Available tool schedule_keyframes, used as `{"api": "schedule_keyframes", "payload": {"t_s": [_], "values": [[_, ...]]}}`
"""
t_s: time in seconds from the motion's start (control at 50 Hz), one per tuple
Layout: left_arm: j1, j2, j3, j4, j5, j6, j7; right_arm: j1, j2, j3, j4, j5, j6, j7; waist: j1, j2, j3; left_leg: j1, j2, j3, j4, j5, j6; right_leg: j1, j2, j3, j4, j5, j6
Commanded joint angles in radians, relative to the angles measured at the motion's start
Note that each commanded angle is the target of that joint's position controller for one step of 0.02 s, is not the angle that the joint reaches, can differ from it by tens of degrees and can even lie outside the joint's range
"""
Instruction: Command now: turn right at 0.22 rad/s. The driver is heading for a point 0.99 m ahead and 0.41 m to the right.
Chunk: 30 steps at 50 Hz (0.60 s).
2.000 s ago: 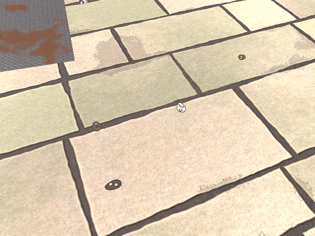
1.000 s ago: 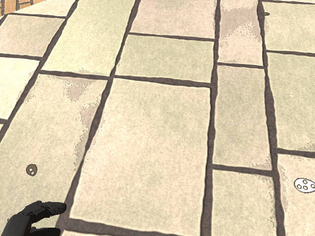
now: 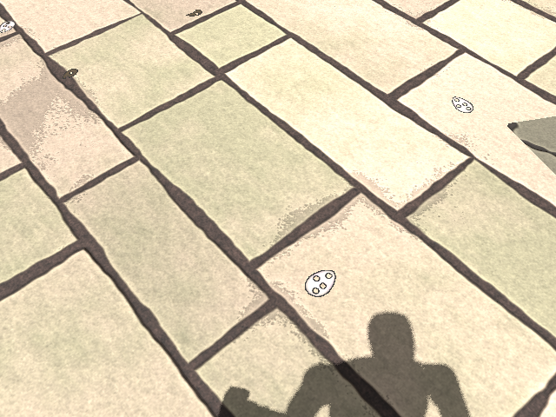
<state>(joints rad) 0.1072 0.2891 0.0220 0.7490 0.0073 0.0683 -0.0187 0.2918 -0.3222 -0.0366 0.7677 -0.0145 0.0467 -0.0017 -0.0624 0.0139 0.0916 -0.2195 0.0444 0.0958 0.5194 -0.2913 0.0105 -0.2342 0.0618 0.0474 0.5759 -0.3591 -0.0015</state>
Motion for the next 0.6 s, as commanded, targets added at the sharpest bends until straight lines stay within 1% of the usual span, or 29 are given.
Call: {"api": "schedule_keyframes", "payload": {"t_s": [0.02,0.04,0.06,0.08,0.1,0.12,0.14,0.16,0.18,0.2,0.22,0.24,0.28,0.34,0.36,0.38,0.4,0.42,0.44,0.46,0.48,0.5,0.52,0.54,0.56,0.58,0.6], "values": [[0.105,0.147,0.026,-0.014,0.029,-0.029,0.019,0.038,-0.103,-0.023,-0.041,0.008,-0.010,0.009,0.058,-0.010,-0.182,-0.082,0.125,-0.104,0.099,0.317,0.050,0.308,-0.173,0.187,-0.366,0.247,-0.063],[0.034,0.224,0.032,-0.038,0.016,-0.034,0.023,0.045,-0.019,0.004,-0.088,-0.002,-0.014,0.012,0.018,-0.221,-0.160,-0.230,-0.015,-0.012,0.174,-0.246,-0.007,0.283,-0.407,0.427,-0.311,0.670,-0.185],[0.093,0.165,0.026,-0.004,0.007,-0.044,0.030,-0.004,-0.082,-0.012,-0.066,0.005,0.005,-0.009,0.094,-0.141,-0.186,-0.111,0.012,-0.099,0.271,-0.321,-0.011,0.172,-0.406,0.346,-0.259,0.705,-0.277],[0.042,0.118,0.008,0.010,0.009,-0.050,0.033,-0.015,-0.091,-0.016,-0.065,0.017,0.014,-0.011,0.056,-0.137,-0.134,-0.134,0.005,-0.112,0.305,-0.292,-0.008,0.156,-0.346,0.284,-0.264,0.684,-0.270],[-0.003,0.091,-0.002,0.017,0.013,-0.051,0.038,-0.010,-0.092,-0.018,-0.048,0.015,0.016,-0.012,0.041,-0.140,-0.097,-0.142,0.007,-0.118,0.300,-0.242,-0.011,0.133,-0.291,0.229,-0.275,0.642,-0.232],[0.052,0.121,0.009,0.044,0.012,-0.048,0.041,0.009,-0.114,-0.024,-0.041,-0.009,0.010,-0.004,0.055,-0.186,-0.122,-0.188,-0.008,-0.080,0.326,-0.209,-0.013,0.198,-0.247,0.233,-0.323,0.388,-0.210],[0.110,0.138,0.017,0.070,0.012,-0.047,0.040,0.016,-0.135,-0.032,-0.028,-0.030,0.007,0.008,0.080,-0.201,-0.115,-0.242,-0.011,-0.069,0.368,-0.182,-0.013,0.229,-0.232,0.260,-0.369,0.121,-0.214],[0.140,0.145,0.020,0.084,0.010,-0.047,0.032,-0.021,-0.144,-0.038,-0.036,-0.035,0.003,0.019,0.097,-0.189,-0.084,-0.298,-0.011,-0.074,0.378,-0.160,-0.013,0.226,-0.223,0.315,-0.414,-0.134,-0.218],[0.151,0.152,0.026,0.095,0.008,-0.051,0.025,-0.064,-0.139,-0.040,-0.053,-0.032,-0.003,0.029,0.101,-0.186,-0.040,-0.355,-0.012,-0.080,0.374,-0.141,-0.015,0.217,-0.226,0.368,-0.451,-0.267,-0.226],[0.157,0.156,0.031,0.102,0.006,-0.059,0.021,-0.096,-0.126,-0.040,-0.067,-0.028,-0.013,0.036,0.101,-0.173,-0.007,-0.390,-0.009,-0.086,0.357,-0.116,-0.021,0.206,-0.231,0.399,-0.473,-0.294,-0.236],[0.161,0.157,0.037,0.107,0.004,-0.069,0.021,-0.117,-0.112,-0.038,-0.074,-0.026,-0.024,0.039,0.098,-0.155,0.003,-0.401,-0.007,-0.090,0.337,-0.092,-0.030,0.197,-0.231,0.413,-0.479,-0.279,-0.244],[0.164,0.158,0.043,0.110,0.002,-0.080,0.021,-0.131,-0.100,-0.036,-0.078,-0.026,-0.034,0.038,0.095,-0.143,0.000,-0.397,-0.007,-0.095,0.314,-0.073,-0.040,0.187,-0.227,0.421,-0.479,-0.254,-0.251],[0.158,0.166,0.055,0.107,0.000,-0.096,0.021,-0.159,-0.084,-0.034,-0.090,-0.021,-0.049,0.035,0.089,-0.142,-0.014,-0.368,-0.011,-0.101,0.252,-0.055,-0.054,0.152,-0.217,0.430,-0.468,-0.212,-0.261],[0.111,0.182,0.071,0.079,-0.002,-0.106,0.011,-0.192,-0.067,-0.028,-0.111,-0.004,-0.058,0.028,0.074,-0.141,-0.026,-0.227,-0.032,-0.105,0.125,-0.045,-0.056,0.018,-0.187,0.430,-0.422,-0.160,-0.253],[0.081,0.187,0.077,0.063,-0.003,-0.107,0.006,-0.181,-0.064,-0.027,-0.113,0.004,-0.060,0.023,0.058,-0.137,-0.031,-0.137,-0.041,-0.105,0.074,-0.036,-0.051,-0.057,-0.176,0.430,-0.402,-0.145,-0.242],[0.044,0.190,0.081,0.044,-0.003,-0.106,0.001,-0.141,-0.064,-0.027,-0.104,0.013,-0.063,0.016,0.029,-0.122,-0.040,-0.009,-0.050,-0.103,0.015,-0.002,-0.044,-0.151,-0.161,0.429,-0.375,-0.138,-0.225],[0.000,0.189,0.084,0.024,-0.005,-0.104,-0.001,-0.049,-0.067,-0.031,-0.074,0.019,-0.068,0.003,-0.028,-0.074,-0.055,0.177,-0.057,-0.087,-0.064,0.075,-0.038,-0.277,-0.126,0.414,-0.306,-0.160,-0.196],[-0.017,0.154,0.077,0.007,-0.003,-0.108,-0.002,0.070,-0.108,-0.045,-0.035,0.014,-0.075,-0.017,-0.081,0.007,-0.091,0.402,-0.036,-0.091,-0.083,0.042,-0.033,-0.444,-0.066,0.371,-0.179,-0.205,-0.155],[-0.027,0.079,0.056,-0.019,-0.005,-0.121,-0.001,0.181,-0.187,-0.061,-0.021,-0.001,-0.086,-0.036,-0.129,0.162,-0.158,0.532,0.151,-0.271,-0.170,-0.173,-0.015,-0.552,0.024,0.247,0.078,-0.249,-0.111],[-0.050,0.014,0.034,-0.070,-0.012,-0.125,-0.002,0.156,-0.292,-0.080,-0.045,-0.020,-0.088,-0.048,-0.106,0.319,-0.170,0.493,0.402,-0.657,-0.358,-0.537,0.044,-0.682,0.081,0.107,0.362,-0.176,-0.082],[-0.033,0.072,0.036,-0.077,0.013,-0.117,-0.003,0.056,-0.245,-0.076,-0.070,-0.030,-0.087,-0.045,-0.032,0.201,-0.143,0.362,0.453,-0.734,-0.360,-0.594,0.092,-0.686,-0.050,0.090,0.516,-0.056,-0.084],[-0.030,0.111,0.048,-0.064,0.029,-0.111,-0.015,-0.008,-0.166,-0.053,-0.095,-0.023,-0.092,-0.035,-0.001,0.105,-0.098,0.285,0.398,-0.630,-0.346,-0.537,0.086,-0.674,-0.078,0.084,0.569,0.016,-0.081],[0.015,0.114,0.053,-0.045,0.035,-0.106,-0.033,-0.038,-0.133,-0.043,-0.103,-0.018,-0.098,-0.026,0.029,0.087,-0.088,0.241,0.339,-0.500,-0.351,-0.449,0.066,-0.643,-0.095,0.075,0.588,0.064,-0.067],[0.051,0.116,0.056,-0.029,0.041,-0.097,-0.050,-0.044,-0.123,-0.038,-0.103,-0.016,-0.103,-0.025,0.046,0.107,-0.091,0.221,0.299,-0.396,-0.364,-0.369,0.058,-0.618,-0.106,0.049,0.626,0.102,-0.054],[0.037,0.109,0.057,-0.032,0.042,-0.087,-0.064,-0.025,-0.119,-0.037,-0.091,-0.011,-0.110,-0.024,0.041,0.109,-0.067,0.195,0.264,-0.297,-0.383,-0.286,0.045,-0.625,-0.114,0.027,0.671,0.149,-0.045],[0.023,0.093,0.052,-0.043,0.037,-0.080,-0.072,0.000,-0.123,-0.039,-0.078,-0.011,-0.117,-0.018,0.039,0.104,-0.051,0.179,0.250,-0.232,-0.390,-0.224,0.041,-0.633,-0.123,0.020,0.696,0.192,-0.042],[0.000,0.081,0.047,-0.053,0.030,-0.074,-0.077,0.024,-0.116,-0.040,-0.065,-0.014,-0.124,-0.010,0.033,0.090,-0.036,0.177,0.244,-0.180,-0.393,-0.173,0.039,-0.650,-0.129,0.016,0.712,0.225,-0.042]]}}
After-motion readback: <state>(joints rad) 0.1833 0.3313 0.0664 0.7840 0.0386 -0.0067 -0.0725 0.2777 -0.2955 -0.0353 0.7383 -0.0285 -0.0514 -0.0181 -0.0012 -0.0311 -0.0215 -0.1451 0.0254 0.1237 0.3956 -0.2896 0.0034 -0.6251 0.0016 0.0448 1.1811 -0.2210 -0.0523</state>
